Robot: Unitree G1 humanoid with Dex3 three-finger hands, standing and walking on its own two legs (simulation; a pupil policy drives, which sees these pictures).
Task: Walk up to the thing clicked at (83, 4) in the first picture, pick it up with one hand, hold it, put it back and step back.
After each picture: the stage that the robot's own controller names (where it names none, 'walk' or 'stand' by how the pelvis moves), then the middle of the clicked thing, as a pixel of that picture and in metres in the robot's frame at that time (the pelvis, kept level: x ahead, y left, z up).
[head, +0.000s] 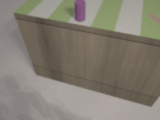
stand; (80, 11) +0.91 +0.03 -0.01
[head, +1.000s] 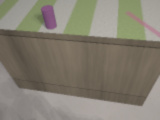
walk; (49, 17) +0.80 +0.23 +0.01
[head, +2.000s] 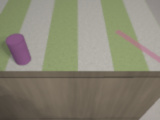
stand; (19, 50) +0.50 +0.27 +0.03
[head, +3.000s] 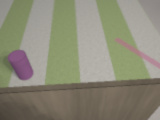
stand; (21, 65) +0.46 +0.26 +0.00
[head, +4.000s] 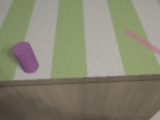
stand; (26, 58) +0.46 +0.24 +0.02
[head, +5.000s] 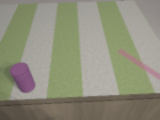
stand; (23, 78) +0.41 +0.25 -0.01
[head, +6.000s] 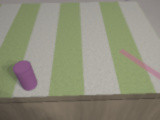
stand; (26, 76) +0.43 +0.24 -0.01
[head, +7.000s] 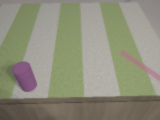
stand; (25, 77) +0.42 +0.25 -0.01
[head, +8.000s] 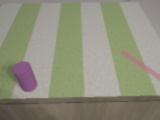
rise first; (25, 77) +0.42 +0.24 -0.01
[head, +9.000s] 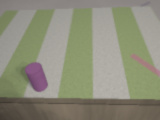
rise first; (37, 77) +0.42 +0.24 -0.01
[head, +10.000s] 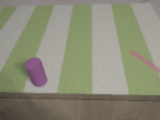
go down; (36, 72) +0.44 +0.24 -0.01
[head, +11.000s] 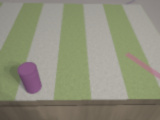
go down; (30, 78) +0.41 +0.22 +0.00
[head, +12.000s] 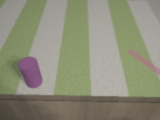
close in; (31, 73) +0.43 +0.22 +0.00
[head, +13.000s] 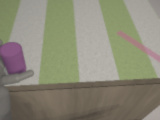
close; (14, 60) +0.44 +0.23 +0.05
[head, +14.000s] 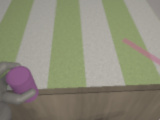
lift; (24, 85) +0.33 +0.20 +0.07
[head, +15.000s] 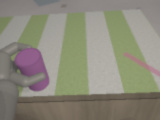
lift; (34, 70) +0.31 +0.16 +0.18
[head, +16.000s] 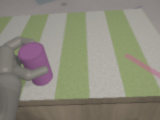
hold; (37, 65) +0.33 +0.15 +0.19
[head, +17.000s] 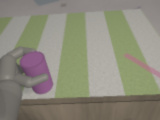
crouch; (38, 73) +0.32 +0.15 +0.16
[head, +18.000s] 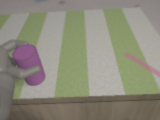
crouch; (30, 66) +0.35 +0.18 +0.16
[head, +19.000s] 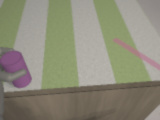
lower; (17, 70) +0.40 +0.22 +0.06
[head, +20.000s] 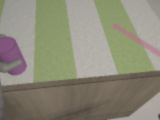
lower; (11, 57) +0.44 +0.21 +0.06
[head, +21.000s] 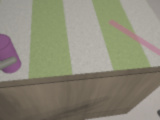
lower; (5, 55) +0.44 +0.22 +0.06
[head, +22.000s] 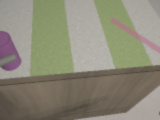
lower; (5, 52) +0.45 +0.22 +0.06
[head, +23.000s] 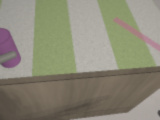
loosen; (5, 49) +0.45 +0.22 +0.06
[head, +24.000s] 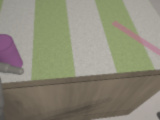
withdraw; (7, 54) +0.44 +0.22 +0.06
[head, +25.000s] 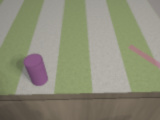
sink last; (36, 70) +0.42 +0.20 +0.03
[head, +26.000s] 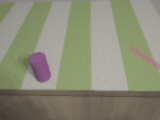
stand; (40, 67) +0.45 +0.22 +0.01
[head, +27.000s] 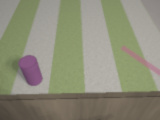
stand; (31, 71) +0.43 +0.22 +0.00
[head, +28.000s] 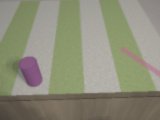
stand; (31, 72) +0.43 +0.22 +0.00
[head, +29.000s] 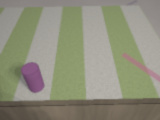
walk; (33, 78) +0.42 +0.22 -0.01
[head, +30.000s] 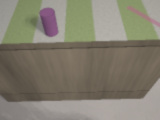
walk; (49, 22) +0.65 +0.17 +0.01
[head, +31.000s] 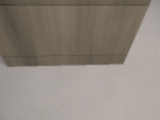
walk; out of the picture +1.02 +0.22 +0.01
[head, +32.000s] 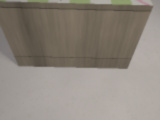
stand; out of the picture +1.12 +0.18 +0.01
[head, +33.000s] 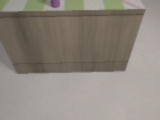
stand; out of the picture +1.11 +0.19 -0.01
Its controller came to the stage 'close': yes
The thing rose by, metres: 0.23
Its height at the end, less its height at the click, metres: +0.00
